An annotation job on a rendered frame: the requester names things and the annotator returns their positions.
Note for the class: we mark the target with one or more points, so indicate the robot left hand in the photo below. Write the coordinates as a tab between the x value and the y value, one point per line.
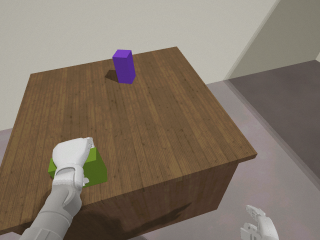
75	151

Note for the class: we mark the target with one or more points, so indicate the sponge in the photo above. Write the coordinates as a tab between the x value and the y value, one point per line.
94	169

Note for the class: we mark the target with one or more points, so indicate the table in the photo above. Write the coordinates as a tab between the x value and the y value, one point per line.
169	147

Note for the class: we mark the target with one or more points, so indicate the robot right hand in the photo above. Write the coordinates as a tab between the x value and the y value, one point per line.
265	226

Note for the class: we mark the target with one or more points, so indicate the left robot forearm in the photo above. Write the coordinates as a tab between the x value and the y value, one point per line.
63	203

